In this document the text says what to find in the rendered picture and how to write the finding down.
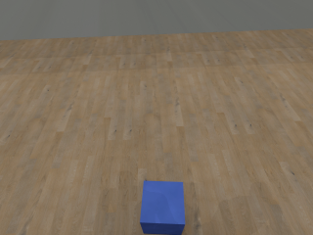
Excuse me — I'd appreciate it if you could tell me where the carton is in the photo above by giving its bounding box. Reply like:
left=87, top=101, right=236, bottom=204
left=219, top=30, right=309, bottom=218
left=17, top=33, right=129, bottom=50
left=140, top=180, right=186, bottom=235

